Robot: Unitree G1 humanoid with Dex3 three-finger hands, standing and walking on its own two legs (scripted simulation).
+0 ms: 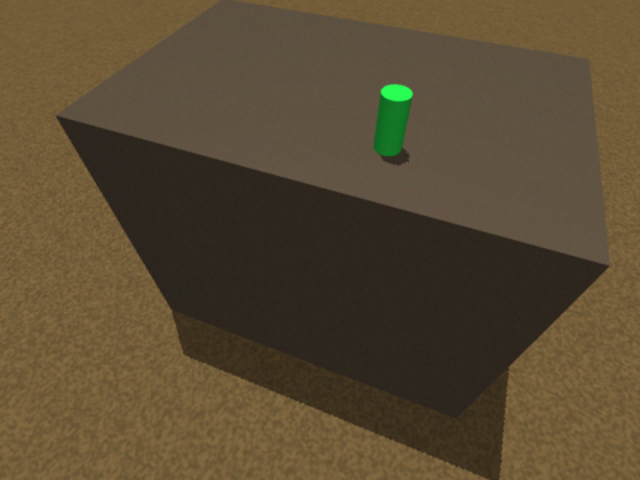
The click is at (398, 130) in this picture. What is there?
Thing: squat round
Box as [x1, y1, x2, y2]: [373, 84, 412, 155]
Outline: 402,85 392,84 387,85 381,89 373,146 378,153 383,155 394,155 398,153 401,149 412,95 410,89
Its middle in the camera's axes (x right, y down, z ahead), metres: +0.12 -0.21 +0.68
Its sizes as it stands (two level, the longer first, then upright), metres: 0.053 0.053 0.111
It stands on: a support 0.80 m high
